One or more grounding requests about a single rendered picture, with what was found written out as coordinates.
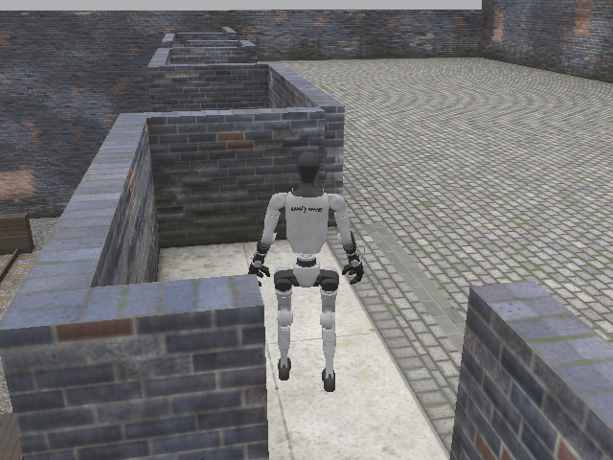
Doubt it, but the left robot hand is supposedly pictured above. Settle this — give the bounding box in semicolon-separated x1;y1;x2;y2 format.
248;263;270;287

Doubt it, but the robot shin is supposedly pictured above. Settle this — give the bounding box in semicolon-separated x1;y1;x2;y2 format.
277;310;290;368
322;312;336;379

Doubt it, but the right robot hand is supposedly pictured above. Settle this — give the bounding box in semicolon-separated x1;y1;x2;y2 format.
342;262;364;285

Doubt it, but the robot right shin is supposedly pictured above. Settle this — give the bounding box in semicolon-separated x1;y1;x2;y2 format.
322;312;336;379

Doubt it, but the robot left forearm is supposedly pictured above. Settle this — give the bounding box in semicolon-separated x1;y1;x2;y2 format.
252;230;271;267

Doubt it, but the robot right upper arm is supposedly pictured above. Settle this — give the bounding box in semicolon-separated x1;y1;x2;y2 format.
328;194;352;245

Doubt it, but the robot left upper arm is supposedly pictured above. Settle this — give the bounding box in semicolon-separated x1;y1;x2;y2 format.
261;193;287;244

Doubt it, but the robot right forearm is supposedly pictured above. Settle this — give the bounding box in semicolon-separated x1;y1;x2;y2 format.
343;231;361;267

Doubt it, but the robot left shin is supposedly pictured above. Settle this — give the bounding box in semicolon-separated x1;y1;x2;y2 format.
277;310;290;368

